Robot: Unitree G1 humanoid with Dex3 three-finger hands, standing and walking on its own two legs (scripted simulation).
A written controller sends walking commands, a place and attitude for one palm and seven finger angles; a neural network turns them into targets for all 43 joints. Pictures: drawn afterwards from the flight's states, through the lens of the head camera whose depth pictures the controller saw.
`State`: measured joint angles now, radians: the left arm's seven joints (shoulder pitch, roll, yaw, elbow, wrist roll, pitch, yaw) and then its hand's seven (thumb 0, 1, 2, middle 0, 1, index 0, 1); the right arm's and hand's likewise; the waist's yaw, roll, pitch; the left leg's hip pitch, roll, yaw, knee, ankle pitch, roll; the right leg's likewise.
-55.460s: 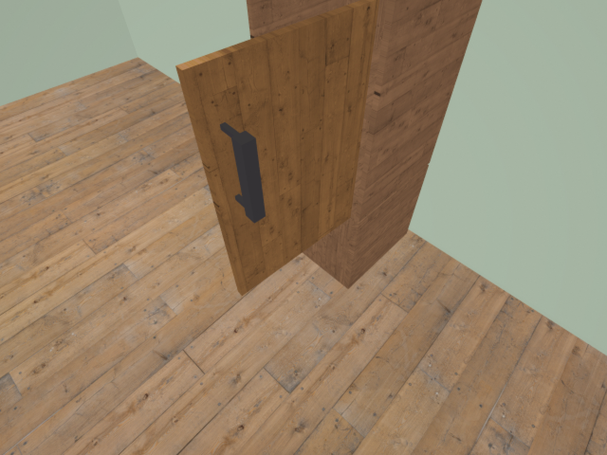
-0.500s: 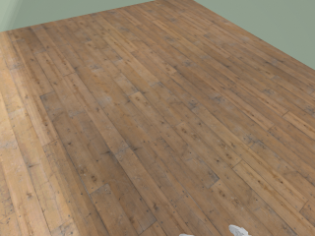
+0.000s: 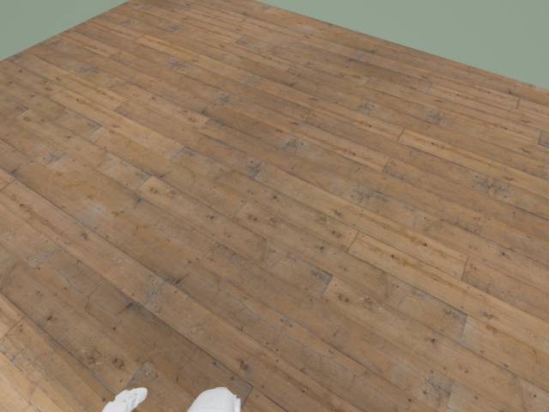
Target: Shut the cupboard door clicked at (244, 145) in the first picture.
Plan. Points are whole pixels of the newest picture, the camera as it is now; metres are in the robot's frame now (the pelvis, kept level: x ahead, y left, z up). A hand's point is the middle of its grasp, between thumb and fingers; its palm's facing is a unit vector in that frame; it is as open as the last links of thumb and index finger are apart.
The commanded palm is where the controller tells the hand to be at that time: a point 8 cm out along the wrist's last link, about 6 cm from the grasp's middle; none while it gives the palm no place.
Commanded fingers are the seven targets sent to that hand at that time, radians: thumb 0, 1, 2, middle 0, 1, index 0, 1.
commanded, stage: turn to face it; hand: left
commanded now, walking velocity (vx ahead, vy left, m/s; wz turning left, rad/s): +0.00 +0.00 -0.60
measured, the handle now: out of the picture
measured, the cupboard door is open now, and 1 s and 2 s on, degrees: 26 26 26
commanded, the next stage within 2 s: none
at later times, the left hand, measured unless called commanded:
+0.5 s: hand (183, 377) +0.19 +0.17 -0.16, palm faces -0.30 -0.92 -0.27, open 7.4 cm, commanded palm none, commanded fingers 0.00 0.90 0.90 -0.20 -0.30 -0.20 -0.30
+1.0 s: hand (196, 346) +0.24 +0.16 -0.16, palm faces -0.54 -0.82 -0.20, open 7.4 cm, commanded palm none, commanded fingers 0.00 0.90 0.90 -0.20 -0.30 -0.20 -0.30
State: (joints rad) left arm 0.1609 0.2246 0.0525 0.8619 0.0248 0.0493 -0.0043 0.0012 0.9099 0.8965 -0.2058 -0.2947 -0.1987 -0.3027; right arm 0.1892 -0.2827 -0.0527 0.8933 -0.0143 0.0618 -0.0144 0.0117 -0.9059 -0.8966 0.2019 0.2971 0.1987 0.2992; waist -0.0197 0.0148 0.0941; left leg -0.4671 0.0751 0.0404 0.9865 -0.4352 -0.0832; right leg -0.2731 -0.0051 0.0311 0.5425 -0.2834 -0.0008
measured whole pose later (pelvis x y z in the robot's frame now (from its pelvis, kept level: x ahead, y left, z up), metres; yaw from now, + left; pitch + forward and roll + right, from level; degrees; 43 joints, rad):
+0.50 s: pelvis +0.01 +0.00 -0.01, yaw -18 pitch +0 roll -1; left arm 0.14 0.23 0.06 0.86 0.02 0.04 -0.02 0.00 0.91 0.90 -0.20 -0.29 -0.20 -0.30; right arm 0.22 -0.26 -0.05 0.91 -0.02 0.07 -0.01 0.01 -0.90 -0.90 0.21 0.30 0.21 0.30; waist -0.02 0.06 0.10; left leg -0.37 0.16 0.11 0.90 -0.51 -0.06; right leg -0.30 0.00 -0.06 0.63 -0.33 -0.02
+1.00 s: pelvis +0.04 +0.04 +0.01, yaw -36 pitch +0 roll -3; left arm 0.16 0.27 0.10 0.89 0.02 0.10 -0.04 0.00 0.91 0.90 -0.20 -0.29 -0.20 -0.30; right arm 0.21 -0.20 -0.01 0.87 -0.03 0.02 -0.02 0.01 -0.90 -0.90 0.21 0.30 0.20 0.30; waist 0.01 -0.02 0.09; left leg -0.24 0.13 0.17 0.52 -0.27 0.01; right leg -0.46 -0.02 -0.03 1.05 -0.46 0.06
